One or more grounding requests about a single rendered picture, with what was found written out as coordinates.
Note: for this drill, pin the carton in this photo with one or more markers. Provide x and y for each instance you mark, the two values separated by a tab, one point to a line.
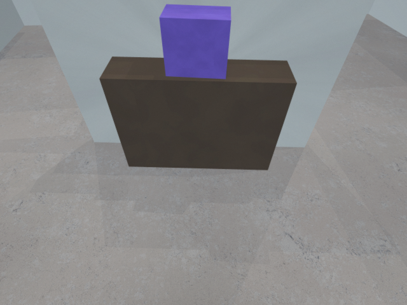
195	40

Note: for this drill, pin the pedestal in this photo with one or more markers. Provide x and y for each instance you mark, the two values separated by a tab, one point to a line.
178	122

